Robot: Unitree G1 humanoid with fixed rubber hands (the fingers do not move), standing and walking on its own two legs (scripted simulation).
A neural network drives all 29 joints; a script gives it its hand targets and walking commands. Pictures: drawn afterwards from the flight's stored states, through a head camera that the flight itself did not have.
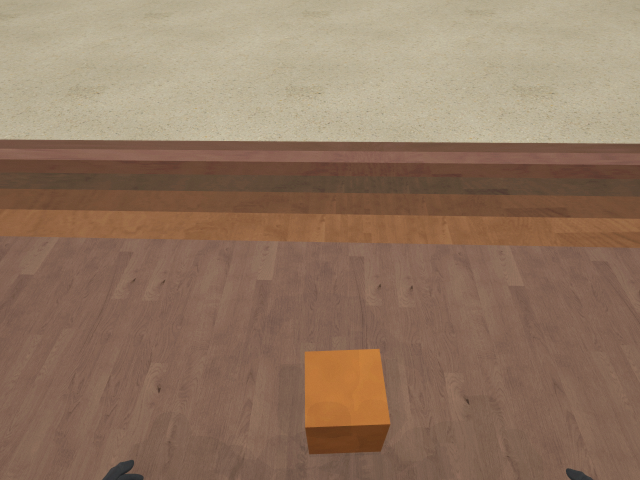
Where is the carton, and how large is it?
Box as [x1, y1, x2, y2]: [305, 349, 389, 453]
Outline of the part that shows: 379,349 305,352 305,429 309,453 380,451 389,426 389,418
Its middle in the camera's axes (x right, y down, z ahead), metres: +0.07 +0.46 +1.11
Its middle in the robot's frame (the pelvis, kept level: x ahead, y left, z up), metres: +0.45 -0.01 -0.66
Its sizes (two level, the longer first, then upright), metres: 0.210 0.200 0.250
